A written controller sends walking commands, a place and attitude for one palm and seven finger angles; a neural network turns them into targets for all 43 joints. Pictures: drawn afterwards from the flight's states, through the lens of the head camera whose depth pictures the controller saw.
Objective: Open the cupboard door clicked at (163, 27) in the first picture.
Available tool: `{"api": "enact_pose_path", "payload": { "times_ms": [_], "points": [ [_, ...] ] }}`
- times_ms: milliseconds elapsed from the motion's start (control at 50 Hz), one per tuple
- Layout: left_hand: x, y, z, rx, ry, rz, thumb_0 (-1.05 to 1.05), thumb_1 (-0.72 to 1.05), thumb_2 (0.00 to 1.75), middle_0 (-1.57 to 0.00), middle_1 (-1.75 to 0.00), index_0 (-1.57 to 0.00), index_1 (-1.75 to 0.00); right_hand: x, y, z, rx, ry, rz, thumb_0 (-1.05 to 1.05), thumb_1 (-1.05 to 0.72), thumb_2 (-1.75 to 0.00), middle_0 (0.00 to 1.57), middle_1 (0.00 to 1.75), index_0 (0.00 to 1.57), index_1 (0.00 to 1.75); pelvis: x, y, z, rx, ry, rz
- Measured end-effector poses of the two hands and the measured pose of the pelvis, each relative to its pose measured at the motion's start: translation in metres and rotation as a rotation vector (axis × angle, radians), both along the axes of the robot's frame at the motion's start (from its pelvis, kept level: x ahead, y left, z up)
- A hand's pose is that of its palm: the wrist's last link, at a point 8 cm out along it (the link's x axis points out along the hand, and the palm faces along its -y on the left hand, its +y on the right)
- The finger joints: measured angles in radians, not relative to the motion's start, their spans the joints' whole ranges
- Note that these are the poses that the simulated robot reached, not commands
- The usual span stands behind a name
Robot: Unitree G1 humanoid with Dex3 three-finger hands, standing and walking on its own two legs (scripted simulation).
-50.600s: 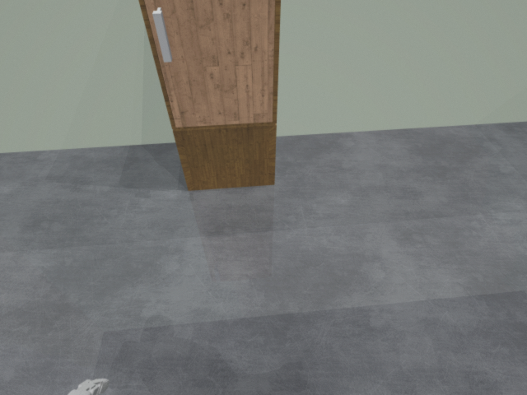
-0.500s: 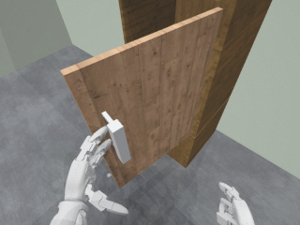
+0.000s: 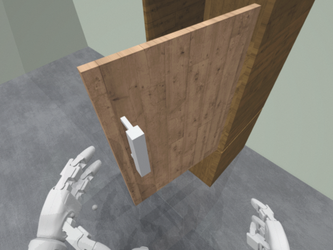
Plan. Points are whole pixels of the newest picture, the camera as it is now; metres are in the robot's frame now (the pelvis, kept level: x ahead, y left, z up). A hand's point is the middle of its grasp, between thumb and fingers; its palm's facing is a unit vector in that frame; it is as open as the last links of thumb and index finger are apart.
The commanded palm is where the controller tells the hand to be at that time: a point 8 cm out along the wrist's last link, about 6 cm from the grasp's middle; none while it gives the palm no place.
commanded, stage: draw the hand back to the body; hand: left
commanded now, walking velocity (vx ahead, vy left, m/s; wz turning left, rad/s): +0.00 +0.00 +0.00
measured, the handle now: (134, 147) +0.32 +0.10 +0.10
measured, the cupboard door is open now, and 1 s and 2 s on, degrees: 79 79 79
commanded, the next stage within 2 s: step back with the hand held close in 1.60 s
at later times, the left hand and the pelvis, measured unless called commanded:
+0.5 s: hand (64, 197) +0.19 +0.19 +0.13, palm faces +0.00 -1.00 -0.08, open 16.3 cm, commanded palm +0.16 +0.25 +0.15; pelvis +0.00 +0.02 +0.01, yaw +0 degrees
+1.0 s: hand (22, 168) +0.22 +0.26 +0.18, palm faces +0.35 -0.86 -0.39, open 11.7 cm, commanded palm +0.17 +0.30 +0.20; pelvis +0.02 +0.02 +0.05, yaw -2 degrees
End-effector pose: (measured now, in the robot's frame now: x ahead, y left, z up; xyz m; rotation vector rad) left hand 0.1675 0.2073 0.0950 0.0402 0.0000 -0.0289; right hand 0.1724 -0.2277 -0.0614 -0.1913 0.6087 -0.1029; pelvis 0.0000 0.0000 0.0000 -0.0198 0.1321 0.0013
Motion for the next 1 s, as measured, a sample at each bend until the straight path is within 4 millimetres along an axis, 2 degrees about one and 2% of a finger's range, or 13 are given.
{"api": "enact_pose_path", "payload": {
  "times_ms": [140,320,540,600,680,1000],
  "points": [
    [0.005,0.001,0.005,0.006,-0.016,-0.017,-0.01,-0.5,0.3,-0.15,-0.3,-0.15,-0.3,-0.005,0.013,0.002,0.008,-0.015,0.001,0.02,-0.9,-0.9,0.2,0.3,0.21,0.3,-0.004,0.008,0.0,-0.005,-0.009,-0.004],
    [0.003,0.023,0.026,0.03,-0.025,0.015,-0.01,-0.5,0.3,-0.15,-0.3,-0.15,-0.3,-0.007,0.027,0.01,0.029,-0.028,0.0,0.02,-0.9,-0.9,0.2,0.3,0.21,0.3,-0.001,0.016,0.007,-0.011,-0.037,-0.008],
    [-0.001,0.044,0.046,0.042,-0.031,0.03,-0.01,-0.47,0.31,-0.15,-0.3,-0.15,-0.3,0.003,0.032,0.024,0.01,-0.068,0.022,0.02,-0.9,-0.9,0.2,0.3,0.21,0.3,0.002,0.021,0.016,-0.017,-0.072,0.0],
    [-0.001,0.053,0.056,0.171,-0.019,0.122,-0.01,-0.41,0.34,-0.16,-0.3,-0.16,-0.3,0.006,0.033,0.029,-0.006,-0.066,0.017,0.02,-0.9,-0.9,0.2,0.3,0.21,0.3,0.003,0.021,0.022,-0.015,-0.092,-0.009],
    [-0.003,0.063,0.065,0.256,-0.006,0.246,-0.01,-0.31,0.38,-0.16,-0.3,-0.16,-0.3,0.007,0.035,0.035,-0.013,-0.047,0.011,0.02,-0.9,-0.9,0.2,0.3,0.21,0.3,0.006,0.023,0.031,-0.011,-0.116,-0.015],
    [0.01,0.09,0.103,0.373,-0.061,0.381,0.0,0.22,0.61,-0.18,-0.3,-0.18,-0.3,0.017,0.036,0.039,-0.014,0.042,0.024,0.02,-0.9,-0.9,0.2,0.3,0.21,0.3,0.022,0.025,0.052,0.002,-0.178,-0.028]
  ]
}}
